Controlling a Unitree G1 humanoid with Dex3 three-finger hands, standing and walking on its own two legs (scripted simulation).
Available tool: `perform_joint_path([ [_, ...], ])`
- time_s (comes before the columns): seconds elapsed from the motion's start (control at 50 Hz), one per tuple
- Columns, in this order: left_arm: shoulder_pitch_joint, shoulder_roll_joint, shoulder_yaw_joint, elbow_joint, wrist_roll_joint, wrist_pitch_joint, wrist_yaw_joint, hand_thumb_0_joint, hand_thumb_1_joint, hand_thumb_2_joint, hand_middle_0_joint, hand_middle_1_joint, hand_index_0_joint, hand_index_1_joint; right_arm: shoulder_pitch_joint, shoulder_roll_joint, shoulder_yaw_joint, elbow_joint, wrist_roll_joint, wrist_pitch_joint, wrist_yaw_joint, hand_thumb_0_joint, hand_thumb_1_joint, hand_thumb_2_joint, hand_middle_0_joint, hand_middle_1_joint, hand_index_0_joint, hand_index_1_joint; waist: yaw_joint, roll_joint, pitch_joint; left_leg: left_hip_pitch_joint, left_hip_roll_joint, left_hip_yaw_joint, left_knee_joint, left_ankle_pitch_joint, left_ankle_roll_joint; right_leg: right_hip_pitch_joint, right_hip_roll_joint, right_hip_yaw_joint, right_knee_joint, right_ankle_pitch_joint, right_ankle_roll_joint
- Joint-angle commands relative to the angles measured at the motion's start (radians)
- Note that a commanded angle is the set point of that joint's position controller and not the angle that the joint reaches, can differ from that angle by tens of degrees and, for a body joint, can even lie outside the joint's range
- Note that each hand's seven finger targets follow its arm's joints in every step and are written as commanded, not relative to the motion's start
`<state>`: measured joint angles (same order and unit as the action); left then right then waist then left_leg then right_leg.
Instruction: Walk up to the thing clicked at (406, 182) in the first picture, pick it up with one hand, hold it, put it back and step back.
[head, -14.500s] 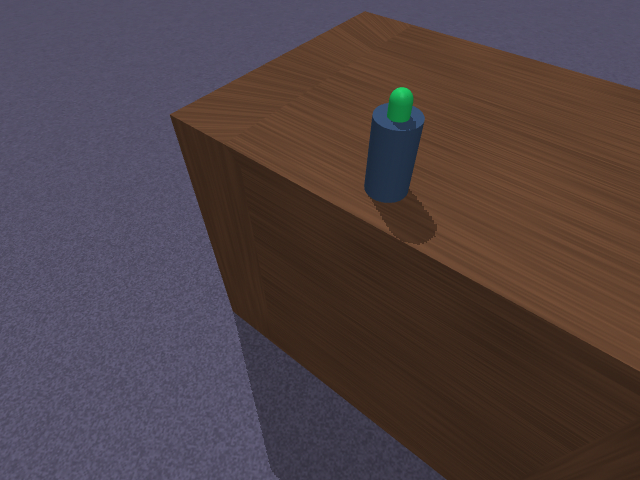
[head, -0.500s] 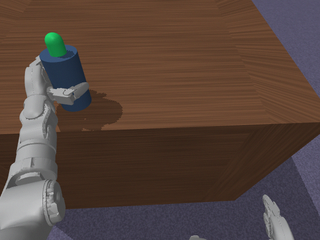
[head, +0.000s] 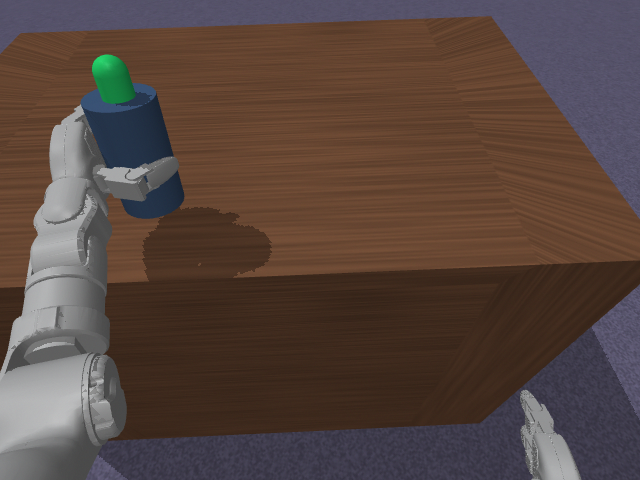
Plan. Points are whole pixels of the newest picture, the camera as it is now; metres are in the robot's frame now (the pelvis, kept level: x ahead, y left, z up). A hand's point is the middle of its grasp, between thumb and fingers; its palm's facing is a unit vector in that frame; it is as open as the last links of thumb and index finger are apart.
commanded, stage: settle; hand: left
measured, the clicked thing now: (133, 137) +0.47 +0.21 +0.19
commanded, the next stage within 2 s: lift in 0.30 s
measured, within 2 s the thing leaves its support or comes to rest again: neither
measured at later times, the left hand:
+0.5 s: hand (128, 141) +0.45 +0.21 +0.20, palm faces +0.20 -0.98 -0.02, open 10.7 cm
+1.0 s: hand (87, 104) +0.39 +0.20 +0.28, palm faces +0.18 -0.98 -0.02, open 10.7 cm
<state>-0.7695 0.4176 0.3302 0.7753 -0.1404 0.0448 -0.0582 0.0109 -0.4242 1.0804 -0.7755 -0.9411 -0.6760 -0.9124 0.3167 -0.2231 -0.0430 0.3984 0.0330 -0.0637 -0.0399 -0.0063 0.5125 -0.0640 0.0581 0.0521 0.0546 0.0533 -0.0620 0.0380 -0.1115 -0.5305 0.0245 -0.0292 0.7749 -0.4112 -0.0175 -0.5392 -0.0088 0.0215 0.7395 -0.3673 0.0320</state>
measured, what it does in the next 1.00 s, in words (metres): stands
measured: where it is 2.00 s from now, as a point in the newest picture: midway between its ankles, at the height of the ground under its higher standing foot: outside the picture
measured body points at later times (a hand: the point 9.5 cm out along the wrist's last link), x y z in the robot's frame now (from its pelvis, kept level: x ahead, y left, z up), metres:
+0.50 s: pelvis -0.01 +0.00 +0.01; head +0.01 -0.01 +0.46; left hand +0.43 +0.26 +0.21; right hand +0.14 -0.26 -0.06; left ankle -0.02 +0.13 -0.71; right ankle +0.00 -0.14 -0.71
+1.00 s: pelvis -0.01 +0.01 +0.02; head -0.03 -0.02 +0.46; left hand +0.38 +0.25 +0.28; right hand +0.16 -0.25 -0.05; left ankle -0.02 +0.13 -0.71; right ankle +0.00 -0.14 -0.71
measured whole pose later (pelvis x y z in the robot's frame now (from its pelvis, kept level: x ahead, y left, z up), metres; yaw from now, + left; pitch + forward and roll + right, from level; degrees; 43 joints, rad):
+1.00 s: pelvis -0.01 +0.01 +0.02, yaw +1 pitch +2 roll -1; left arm -0.69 0.34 0.31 0.30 -0.18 0.44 -0.03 0.01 -0.42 1.08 -0.75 -0.98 -0.65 -0.96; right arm 0.32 -0.22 -0.08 0.49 0.04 -0.17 -0.05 -0.01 0.53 -0.06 0.06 0.05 0.05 0.05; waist 0.00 0.08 -0.10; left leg -0.33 0.01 -0.03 0.64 -0.35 -0.01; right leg -0.34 -0.03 0.02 0.61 -0.31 0.04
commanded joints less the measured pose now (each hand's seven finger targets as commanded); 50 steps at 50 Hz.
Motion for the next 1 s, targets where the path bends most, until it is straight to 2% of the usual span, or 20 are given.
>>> perform_joint_path([
  [0.0, -0.528, 0.257, 0.048, -0.268, -0.016, -0.056, -0.001, 0.000, 0.115, 1.289, -1.303, -1.383, -1.306, -1.405, -0.025, -0.137, -0.068, -0.159, 0.002, -0.062, -0.008, 0.000, 0.535, -0.055, 0.049, 0.050, 0.049, 0.050, -0.007, 0.011, -0.391, 0.215, -0.013, 0.034, -0.068, 0.456, 0.024, 0.169, 0.013, -0.045, -0.064, 0.425, -0.025],
  [0.02, -0.547, 0.252, 0.045, -0.293, -0.020, -0.056, -0.001, 0.000, 0.127, 1.285, -1.293, -1.373, -1.297, -1.395, -0.030, -0.101, -0.034, -0.147, 0.003, -0.064, -0.005, 0.000, 0.539, -0.054, 0.049, 0.050, 0.049, 0.050, 0.011, 0.029, -0.386, 0.207, -0.016, 0.034, -0.071, 0.445, 0.023, 0.176, 0.013, -0.047, -0.069, 0.407, -0.027],
  [0.06, -0.561, 0.267, 0.056, -0.308, -0.020, -0.056, 0.006, 0.000, 0.141, 1.296, -1.295, -1.381, -1.300, -1.402, -0.040, -0.141, -0.067, -0.184, 0.003, -0.071, -0.012, 0.000, 0.541, -0.054, 0.049, 0.050, 0.049, 0.050, -0.001, 0.002, -0.409, 0.225, -0.015, 0.033, -0.077, 0.435, 0.024, 0.184, 0.013, -0.049, -0.074, 0.401, -0.025],
  [0.1, -0.595, 0.277, 0.050, -0.352, -0.014, -0.058, 0.015, 0.000, 0.130, 1.290, -1.292, -1.377, -1.297, -1.398, -0.017, -0.115, -0.049, -0.150, 0.001, -0.072, -0.011, 0.000, 0.536, -0.055, 0.049, 0.050, 0.049, 0.050, 0.006, 0.059, -0.421, 0.242, -0.016, 0.032, -0.078, 0.447, 0.018, 0.185, 0.013, -0.050, -0.073, 0.396, -0.030],
  [0.12, -0.598, 0.287, 0.050, -0.369, -0.009, -0.057, 0.019, 0.000, 0.134, 1.294, -1.295, -1.381, -1.300, -1.402, -0.033, -0.137, -0.071, -0.159, 0.001, -0.073, -0.016, 0.000, 0.535, -0.055, 0.049, 0.050, 0.049, 0.050, 0.007, 0.057, -0.427, 0.254, -0.017, 0.032, -0.078, 0.449, 0.019, 0.182, 0.013, -0.050, -0.077, 0.403, -0.028],
  [0.2, -0.617, 0.262, 0.038, -0.410, -0.014, -0.057, 0.031, 0.000, 0.142, 1.295, -1.279, -1.367, -1.282, -1.390, -0.067, -0.102, -0.037, -0.166, 0.002, -0.089, -0.018, 0.000, 0.537, -0.055, 0.049, 0.050, 0.049, 0.050, 0.014, 0.074, -0.423, 0.270, -0.013, 0.026, -0.094, 0.410, 0.013, 0.177, 0.016, -0.056, -0.082, 0.350, -0.033],
  [0.26, -0.606, 0.263, 0.039, -0.379, -0.014, -0.044, 0.035, 0.000, 0.141, 1.320, -1.290, -1.394, -1.295, -1.415, -0.040, -0.095, -0.034, -0.136, 0.000, -0.095, -0.023, 0.000, 0.538, -0.055, 0.049, 0.050, 0.049, 0.050, 0.010, 0.055, -0.407, 0.246, -0.016, 0.028, -0.099, 0.409, 0.015, 0.204, 0.015, -0.054, -0.089, 0.369, -0.030],
  [0.3, -0.590, 0.287, 0.050, -0.355, -0.009, -0.031, 0.035, 0.000, 0.149, 1.317, -1.283, -1.386, -1.287, -1.407, -0.043, -0.142, -0.078, -0.116, -0.001, -0.094, -0.031, 0.000, 0.544, -0.054, 0.049, 0.050, 0.049, 0.050, -0.001, 0.042, -0.378, 0.241, -0.020, 0.035, -0.105, 0.377, 0.020, 0.181, 0.013, -0.048, -0.106, 0.353, -0.027],
  [0.36, -0.588, 0.248, 0.028, -0.336, -0.012, -0.009, 0.029, 0.000, 0.164, 1.319, -1.290, -1.391, -1.297, -1.410, -0.066, -0.120, -0.058, -0.109, 0.003, -0.106, -0.031, 0.000, 0.547, -0.053, 0.049, 0.050, 0.049, 0.050, -0.003, 0.034, -0.351, 0.239, -0.023, 0.040, -0.119, 0.335, 0.024, 0.176, 0.010, -0.047, -0.119, 0.326, -0.026],
  [0.44, -0.589, 0.235, 0.019, -0.322, -0.012, 0.005, 0.025, 0.000, 0.222, 1.309, -1.315, -1.429, -1.338, -1.431, -0.090, -0.125, -0.054, -0.156, 0.004, -0.122, -0.027, 0.000, 0.539, -0.054, 0.049, 0.050, 0.049, 0.050, 0.004, 0.018, -0.361, 0.250, -0.017, 0.032, -0.131, 0.359, 0.021, 0.196, 0.017, -0.058, -0.124, 0.326, -0.030],
  [0.48, -0.569, 0.253, 0.032, -0.328, -0.007, 0.017, 0.036, 0.000, 0.208, 1.312, -1.325, -1.434, -1.348, -1.437, -0.074, -0.156, -0.086, -0.154, 0.005, -0.123, -0.032, 0.000, 0.539, -0.053, 0.049, 0.050, 0.049, 0.050, 0.015, -0.008, -0.357, 0.233, -0.019, 0.031, -0.138, 0.364, 0.023, 0.225, 0.016, -0.060, -0.124, 0.333, -0.028],
  [0.56, -0.571, 0.231, 0.024, -0.421, -0.017, 0.031, 0.034, 0.000, 0.188, 1.294, -1.305, -1.420, -1.328, -1.422, -0.056, -0.148, -0.083, -0.154, 0.007, -0.139, -0.033, 0.000, 0.538, -0.054, 0.048, 0.050, 0.049, 0.050, 0.015, 0.015, -0.379, 0.299, -0.016, 0.028, -0.150, 0.368, 0.017, 0.208, 0.019, -0.067, -0.135, 0.320, -0.030],
  [0.58, -0.588, 0.246, 0.028, -0.464, -0.017, 0.034, 0.037, 0.000, 0.191, 1.296, -1.308, -1.422, -1.332, -1.424, -0.055, -0.132, -0.069, -0.164, 0.008, -0.145, -0.031, 0.000, 0.540, -0.053, 0.048, 0.050, 0.049, 0.050, 0.027, 0.030, -0.383, 0.292, -0.017, 0.028, -0.152, 0.373, 0.016, 0.222, 0.017, -0.068, -0.139, 0.325, -0.031],
  [0.6, -0.586, 0.207, 0.002, -0.487, -0.018, 0.039, 0.037, 0.000, 0.178, 1.298, -1.306, -1.425, -1.330, -1.427, -0.055, -0.093, -0.032, -0.166, 0.009, -0.149, -0.028, 0.000, 0.538, -0.054, 0.048, 0.050, 0.049, 0.050, 0.025, 0.039, -0.383, 0.302, -0.019, 0.031, -0.150, 0.388, 0.017, 0.228, 0.016, -0.067, -0.135, 0.341, -0.030],
  [0.66, -0.556, 0.222, 0.024, -0.553, -0.026, 0.063, 0.041, 0.000, 0.169, 1.291, -1.293, -1.414, -1.315, -1.418, -0.047, -0.110, -0.056, -0.132, 0.007, -0.155, -0.030, 0.000, 0.537, -0.054, 0.048, 0.050, 0.049, 0.050, 0.035, 0.059, -0.384, 0.318, -0.020, 0.033, -0.146, 0.455, 0.013, 0.254, 0.015, -0.068, -0.134, 0.396, -0.030],
  [0.74, -0.559, 0.218, 0.020, -0.662, -0.026, 0.127, 0.046, 0.000, 0.157, 1.297, -1.279, -1.412, -1.303, -1.415, -0.033, -0.103, -0.056, -0.094, 0.006, -0.162, -0.026, 0.000, 0.540, -0.053, 0.049, 0.050, 0.049, 0.050, 0.040, 0.106, -0.375, 0.355, -0.016, 0.029, -0.150, 0.524, 0.005, 0.258, 0.016, -0.073, -0.142, 0.427, -0.034],
  [0.82, -0.509, 0.206, 0.043, -0.711, -0.036, 0.210, 0.051, 0.000, 0.154, 1.297, -1.276, -1.412, -1.299, -1.416, -0.076, -0.136, -0.094, -0.107, 0.008, -0.169, -0.027, 0.000, 0.537, -0.053, 0.049, 0.050, 0.049, 0.050, 0.042, 0.059, -0.349, 0.354, -0.018, 0.026, -0.177, 0.468, 0.010, 0.287, 0.017, -0.081, -0.161, 0.395, -0.032],
  [0.88, -0.457, 0.179, 0.046, -0.737, -0.048, 0.281, 0.041, 0.000, 0.152, 1.300, -1.288, -1.424, -1.314, -1.426, -0.071, -0.115, -0.080, -0.097, 0.012, -0.165, -0.020, 0.000, 0.541, -0.051, 0.049, 0.050, 0.049, 0.050, 0.057, 0.003, -0.315, 0.338, -0.023, 0.028, -0.186, 0.457, 0.019, 0.303, 0.018, -0.085, -0.172, 0.395, -0.028],
  [0.92, -0.437, 0.178, 0.054, -0.733, -0.054, 0.329, 0.032, 0.000, 0.164, 1.320, -1.286, -1.430, -1.310, -1.434, -0.072, -0.145, -0.111, -0.090, 0.013, -0.164, -0.020, 0.000, 0.544, -0.051, 0.049, 0.050, 0.049, 0.050, 0.048, -0.038, -0.282, 0.333, -0.025, 0.028, -0.203, 0.406, 0.024, 0.295, 0.017, -0.085, -0.188, 0.355, -0.024],
  [0.98, -0.439, 0.123, 0.015, -0.775, -0.064, 0.392, 0.019, 0.000, 0.170, 1.338, -1.300, -1.450, -1.325, -1.454, -0.083, -0.102, -0.064, -0.073, 0.018, -0.167, -0.007, 0.000, 0.549, -0.050, 0.049, 0.050, 0.049, 0.050, 0.066, -0.028, -0.218, 0.321, -0.028, 0.028, -0.227, 0.358, 0.023, 0.267, 0.018, -0.087, -0.199, 0.302, -0.029],
])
